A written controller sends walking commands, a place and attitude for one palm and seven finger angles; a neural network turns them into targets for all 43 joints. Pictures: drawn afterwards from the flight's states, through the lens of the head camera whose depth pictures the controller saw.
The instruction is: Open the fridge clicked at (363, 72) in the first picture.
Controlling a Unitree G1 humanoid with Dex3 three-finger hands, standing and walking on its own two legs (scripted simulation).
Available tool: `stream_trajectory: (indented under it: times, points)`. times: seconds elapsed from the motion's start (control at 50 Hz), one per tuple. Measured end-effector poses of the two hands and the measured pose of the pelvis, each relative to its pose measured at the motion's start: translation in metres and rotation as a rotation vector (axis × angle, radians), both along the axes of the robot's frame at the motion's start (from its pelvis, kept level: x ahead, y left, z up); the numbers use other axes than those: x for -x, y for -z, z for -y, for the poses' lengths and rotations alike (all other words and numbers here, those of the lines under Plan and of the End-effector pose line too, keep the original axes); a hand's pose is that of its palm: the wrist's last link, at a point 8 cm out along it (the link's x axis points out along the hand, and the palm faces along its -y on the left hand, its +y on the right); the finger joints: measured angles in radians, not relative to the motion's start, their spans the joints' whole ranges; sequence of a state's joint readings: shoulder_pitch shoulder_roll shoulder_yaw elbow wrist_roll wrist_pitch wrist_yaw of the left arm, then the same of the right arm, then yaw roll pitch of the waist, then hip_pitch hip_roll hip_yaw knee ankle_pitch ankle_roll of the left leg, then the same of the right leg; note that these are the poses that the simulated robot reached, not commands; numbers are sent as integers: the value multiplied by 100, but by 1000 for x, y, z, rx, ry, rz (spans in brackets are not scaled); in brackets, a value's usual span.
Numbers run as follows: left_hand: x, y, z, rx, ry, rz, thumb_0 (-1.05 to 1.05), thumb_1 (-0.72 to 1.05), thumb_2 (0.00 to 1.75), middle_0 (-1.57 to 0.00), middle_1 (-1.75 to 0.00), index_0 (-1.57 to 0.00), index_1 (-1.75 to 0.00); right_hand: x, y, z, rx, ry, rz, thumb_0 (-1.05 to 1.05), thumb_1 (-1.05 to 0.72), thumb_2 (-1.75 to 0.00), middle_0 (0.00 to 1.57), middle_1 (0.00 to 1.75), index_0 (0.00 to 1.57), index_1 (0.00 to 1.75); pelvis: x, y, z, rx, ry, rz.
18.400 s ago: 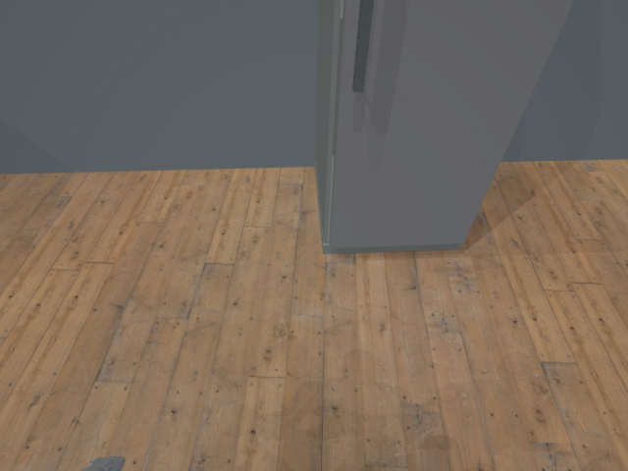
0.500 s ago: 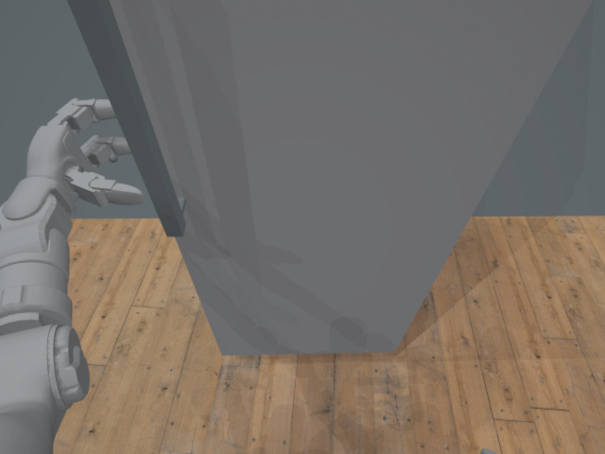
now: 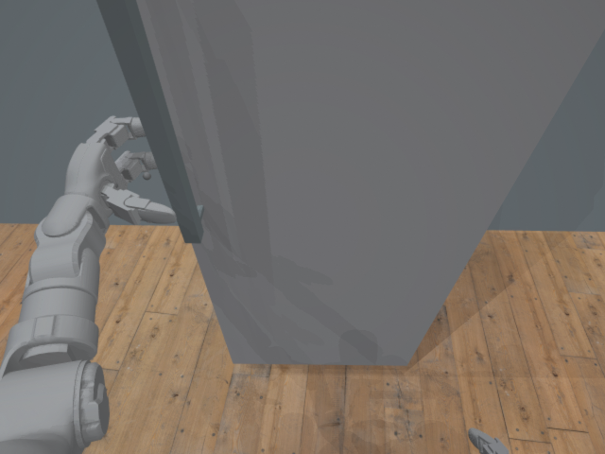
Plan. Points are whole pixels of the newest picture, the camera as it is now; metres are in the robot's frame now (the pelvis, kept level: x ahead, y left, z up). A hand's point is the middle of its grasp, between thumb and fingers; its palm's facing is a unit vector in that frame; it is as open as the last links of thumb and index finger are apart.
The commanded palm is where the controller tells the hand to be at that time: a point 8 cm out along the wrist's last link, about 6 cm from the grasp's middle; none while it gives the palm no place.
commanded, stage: slide the fingers in behind the handle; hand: left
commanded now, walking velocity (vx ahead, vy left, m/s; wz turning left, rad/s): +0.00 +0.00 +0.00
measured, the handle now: (156, 93) +0.46 +0.20 +0.26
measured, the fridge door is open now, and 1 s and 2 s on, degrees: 0 0 0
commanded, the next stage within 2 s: grip the handle and tug to test in 1.32 s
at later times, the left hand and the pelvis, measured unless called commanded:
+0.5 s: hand (163, 176) +0.41 +0.20 +0.17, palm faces +0.06 -1.00 +0.01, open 14.0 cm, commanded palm +0.38 +0.24 +0.17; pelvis +0.00 -0.02 +0.00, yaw +0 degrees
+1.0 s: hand (176, 178) +0.40 +0.18 +0.18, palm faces +0.04 -1.00 +0.01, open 14.0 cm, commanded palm +0.37 +0.23 +0.17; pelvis -0.01 -0.02 +0.00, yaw +0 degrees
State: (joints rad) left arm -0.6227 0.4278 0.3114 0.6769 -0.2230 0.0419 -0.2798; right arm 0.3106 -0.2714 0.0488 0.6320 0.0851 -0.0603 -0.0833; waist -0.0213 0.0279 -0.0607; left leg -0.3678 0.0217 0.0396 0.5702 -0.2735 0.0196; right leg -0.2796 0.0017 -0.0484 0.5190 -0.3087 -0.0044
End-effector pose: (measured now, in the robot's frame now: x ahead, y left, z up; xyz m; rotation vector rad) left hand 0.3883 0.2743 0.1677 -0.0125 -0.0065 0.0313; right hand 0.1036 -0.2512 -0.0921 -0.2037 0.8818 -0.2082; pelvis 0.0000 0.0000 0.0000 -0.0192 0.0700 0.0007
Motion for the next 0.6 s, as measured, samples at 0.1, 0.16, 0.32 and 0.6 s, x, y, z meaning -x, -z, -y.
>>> stream_trajectory:
  times: [0.1, 0.16, 0.32, 0.6]
  points:
    - [0, -1, 13, 5, -7, -8, -2, -50, 30, -28, -120, -30, -120, -16, -4, -3, -4, -25, 38, 1, -90, -90, 20, 30, 21, 30, 1, -1, 2, -2, -6, 9]
    - [-2, -3, 18, 0, -13, -7, -2, -50, 30, -29, -120, -30, -120, -22, -5, -3, -10, -29, 53, 1, -90, -90, 20, 30, 21, 30, 1, -1, 5, -4, -5, 12]
    - [-4, -4, 24, 6, -24, -20, -2, -50, 30, -30, -120, -30, -120, -15, -3, 5, -20, -9, 37, 1, -90, -90, 20, 30, 21, 30, 0, -2, 12, -8, 3, 16]
    - [7, -6, 34, 2, -7, 1, -2, -50, 30, -30, -120, -30, -120, 8, 4, 26, 4, 31, -22, 1, -90, -90, 20, 30, 20, 30, 1, -2, 19, -10, 1, 28]
